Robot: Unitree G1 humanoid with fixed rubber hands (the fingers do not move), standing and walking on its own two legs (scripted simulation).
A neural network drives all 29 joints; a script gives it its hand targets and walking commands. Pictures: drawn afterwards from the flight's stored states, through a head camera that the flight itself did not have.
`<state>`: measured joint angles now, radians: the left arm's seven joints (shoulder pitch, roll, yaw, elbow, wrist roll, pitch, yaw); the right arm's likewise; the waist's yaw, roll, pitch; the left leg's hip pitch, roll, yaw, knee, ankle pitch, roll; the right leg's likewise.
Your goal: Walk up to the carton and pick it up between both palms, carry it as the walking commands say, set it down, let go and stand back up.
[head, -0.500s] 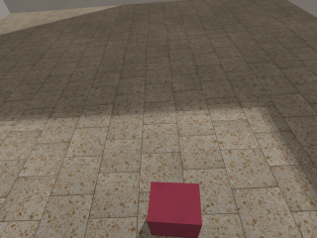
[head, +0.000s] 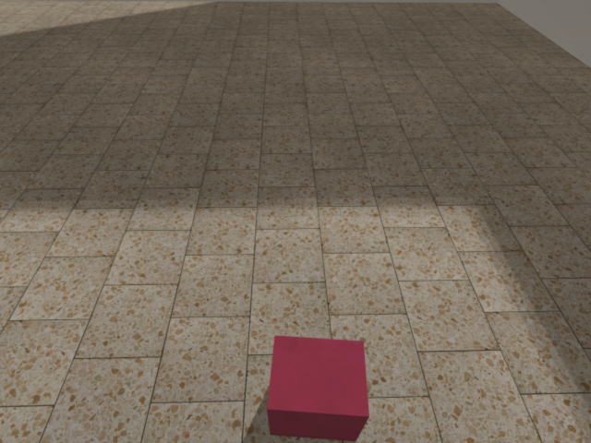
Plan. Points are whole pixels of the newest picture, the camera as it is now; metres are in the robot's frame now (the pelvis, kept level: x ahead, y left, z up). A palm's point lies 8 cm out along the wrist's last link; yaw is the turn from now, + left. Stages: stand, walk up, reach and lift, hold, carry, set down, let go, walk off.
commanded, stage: stand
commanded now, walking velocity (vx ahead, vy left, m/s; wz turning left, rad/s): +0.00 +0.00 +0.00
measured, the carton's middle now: (315, 389) +0.43 -0.04 -0.63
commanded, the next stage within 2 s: reach and lift in 1.28 s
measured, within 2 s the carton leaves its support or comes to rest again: neither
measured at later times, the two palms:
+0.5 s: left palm out of the picture -0.03 +0.20 -0.15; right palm out of the picture -0.05 -0.23 -0.14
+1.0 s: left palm out of the picture -0.03 +0.20 -0.14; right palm out of the picture -0.04 -0.24 -0.14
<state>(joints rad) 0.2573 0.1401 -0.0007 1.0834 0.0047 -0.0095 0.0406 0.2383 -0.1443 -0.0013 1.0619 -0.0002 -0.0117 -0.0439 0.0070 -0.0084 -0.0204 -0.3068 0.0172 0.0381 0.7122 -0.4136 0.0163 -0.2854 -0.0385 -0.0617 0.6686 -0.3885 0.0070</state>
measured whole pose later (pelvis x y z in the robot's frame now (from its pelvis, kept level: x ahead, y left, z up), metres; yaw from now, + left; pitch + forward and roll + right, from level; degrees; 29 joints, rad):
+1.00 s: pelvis -0.03 -0.02 +0.01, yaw +0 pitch -1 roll +0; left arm 0.26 0.14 0.00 1.13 0.03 0.00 0.04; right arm 0.28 -0.14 -0.01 1.13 0.00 0.00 -0.03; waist 0.01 -0.01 0.02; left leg -0.29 0.02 0.04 0.63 -0.33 0.01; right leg -0.29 -0.04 -0.06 0.63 -0.33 0.01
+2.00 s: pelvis -0.05 -0.02 -0.04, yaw +0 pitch +24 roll +0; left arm -0.08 0.18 0.05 0.59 -0.01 0.17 -0.04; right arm -0.07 -0.13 -0.13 0.56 0.00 0.18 -0.01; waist 0.01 -0.01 0.02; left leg -0.97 0.02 0.01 0.90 -0.35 0.01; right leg -0.96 -0.04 -0.06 0.89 -0.35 0.00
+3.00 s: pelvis -0.10 -0.02 -0.07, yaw +0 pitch +33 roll -1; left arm -1.15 0.39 0.14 0.64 -0.14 0.19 0.07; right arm -1.17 -0.34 -0.34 0.75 0.01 0.14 -0.05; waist 0.01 -0.01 0.42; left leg -1.29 0.02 0.00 1.03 -0.31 0.00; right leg -1.28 -0.03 -0.05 1.02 -0.30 -0.01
